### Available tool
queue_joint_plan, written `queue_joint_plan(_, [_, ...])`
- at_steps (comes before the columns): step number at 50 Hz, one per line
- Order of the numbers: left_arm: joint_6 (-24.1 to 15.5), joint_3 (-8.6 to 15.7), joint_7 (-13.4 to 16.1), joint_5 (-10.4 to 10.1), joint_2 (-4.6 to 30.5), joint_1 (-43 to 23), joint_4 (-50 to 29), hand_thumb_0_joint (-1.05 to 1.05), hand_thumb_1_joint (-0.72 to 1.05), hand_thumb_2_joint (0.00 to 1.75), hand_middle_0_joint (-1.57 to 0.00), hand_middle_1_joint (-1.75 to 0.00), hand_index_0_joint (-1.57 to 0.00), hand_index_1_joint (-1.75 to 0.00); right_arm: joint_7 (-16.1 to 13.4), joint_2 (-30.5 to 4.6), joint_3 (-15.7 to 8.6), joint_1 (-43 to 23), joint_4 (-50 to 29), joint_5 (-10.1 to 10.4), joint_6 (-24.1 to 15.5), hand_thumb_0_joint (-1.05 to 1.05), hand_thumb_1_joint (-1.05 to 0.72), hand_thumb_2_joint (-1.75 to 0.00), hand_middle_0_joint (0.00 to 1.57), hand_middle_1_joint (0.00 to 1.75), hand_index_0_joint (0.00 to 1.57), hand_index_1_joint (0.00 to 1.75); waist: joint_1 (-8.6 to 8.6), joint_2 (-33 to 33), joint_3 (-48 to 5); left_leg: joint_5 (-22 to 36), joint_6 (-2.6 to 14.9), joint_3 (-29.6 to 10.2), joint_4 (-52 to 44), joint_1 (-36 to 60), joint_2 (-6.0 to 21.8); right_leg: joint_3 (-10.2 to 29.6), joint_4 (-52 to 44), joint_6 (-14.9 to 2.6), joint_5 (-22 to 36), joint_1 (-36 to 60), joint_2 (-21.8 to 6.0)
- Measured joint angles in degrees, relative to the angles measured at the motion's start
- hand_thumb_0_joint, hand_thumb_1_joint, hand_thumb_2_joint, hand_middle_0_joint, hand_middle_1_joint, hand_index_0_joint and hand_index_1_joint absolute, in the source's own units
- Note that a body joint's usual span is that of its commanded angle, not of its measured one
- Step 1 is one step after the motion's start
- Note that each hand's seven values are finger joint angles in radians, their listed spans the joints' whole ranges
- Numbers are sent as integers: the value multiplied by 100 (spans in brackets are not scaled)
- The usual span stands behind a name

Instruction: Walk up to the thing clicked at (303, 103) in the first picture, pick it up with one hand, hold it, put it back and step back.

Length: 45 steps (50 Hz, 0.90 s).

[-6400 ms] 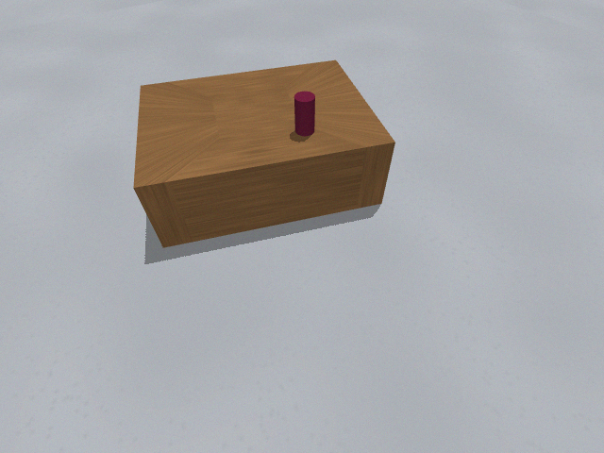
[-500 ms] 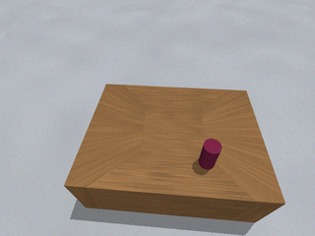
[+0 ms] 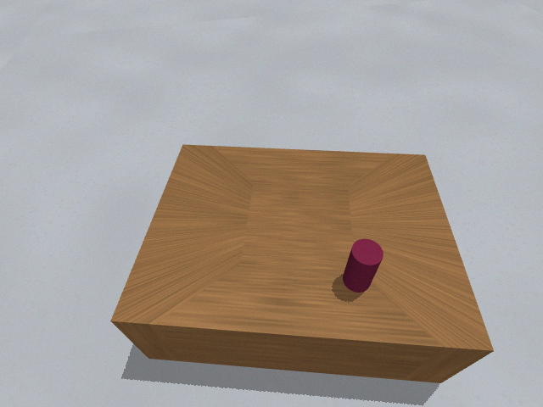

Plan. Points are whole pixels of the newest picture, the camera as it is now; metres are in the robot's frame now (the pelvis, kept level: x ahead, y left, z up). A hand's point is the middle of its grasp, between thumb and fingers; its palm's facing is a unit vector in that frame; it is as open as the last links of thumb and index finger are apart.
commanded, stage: stand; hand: right
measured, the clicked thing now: (361, 266) +0.53 -0.22 -0.34
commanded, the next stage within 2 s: go down in 0.38 s
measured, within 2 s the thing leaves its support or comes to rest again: neither
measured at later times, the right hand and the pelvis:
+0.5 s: hand out of the picture +0.08 -0.25 -0.16, palm faces -0.03 +0.94 -0.34, open 7.4 cm; pelvis +0.00 +0.00 +0.00, yaw +0 degrees
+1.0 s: hand out of the picture +0.12 -0.26 -0.15, palm faces +0.02 +0.94 -0.33, open 16.3 cm; pelvis -0.01 -0.01 -0.02, yaw -2 degrees
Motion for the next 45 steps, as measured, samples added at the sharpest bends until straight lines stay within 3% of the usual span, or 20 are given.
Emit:
queue_joint_plan(25, [-8,-13,14,7,10,3,-38,1,91,90,-20,-30,-20,-30,-4,8,-9,7,-56,-3,3,1,-90,-90,20,30,20,29,-13,-21,-25,-16,13,25,-1,37,-4,24,-19,14,4,36,-5])
queue_joint_plan(28, [-96,55,143,-193,-47,304,-802,1,91,91,-20,-31,-20,-30,-33,126,-264,-139,-430,47,-59,1,-86,-86,17,26,17,26,-7,-36,31,-128,14,109,321,-313,28,123,358,-12,-104,-381,11])
queue_joint_plan(30, [-143,103,189,-242,-141,388,-1192,1,91,91,-20,-31,-20,-31,34,185,-472,-481,-392,-61,-94,1,-80,-79,14,22,14,21,1,-32,84,-205,20,154,576,-618,46,181,635,-14,-170,-719,19])
queue_joint_plan(32, [-147,151,212,-225,-269,443,-1489,1,91,91,-20,-31,-20,-31,127,187,-734,-785,-361,-295,-16,1,-71,-71,12,18,12,17,10,-6,67,-266,30,169,804,-926,46,208,881,-4,-233,-1043,11])
queue_joint_plan(36, [-138,138,233,-205,-503,618,-1907,1,91,91,-20,-31,-20,-31,236,128,-1008,-850,-757,-588,230,1,-49,-49,10,11,9,11,27,23,-37,-329,45,156,997,-1190,18,205,1129,3,-332,-1323,-23])
queue_joint_plan(45, [-270,12,300,-271,-628,757,-2442,1,91,90,-20,-30,-20,-30,399,129,-902,-276,-1848,-525,1204,0,2,-16,9,5,7,5,84,-110,-223,-479,3,176,1225,-1353,30,237,1507,-45,-561,-1568,-21])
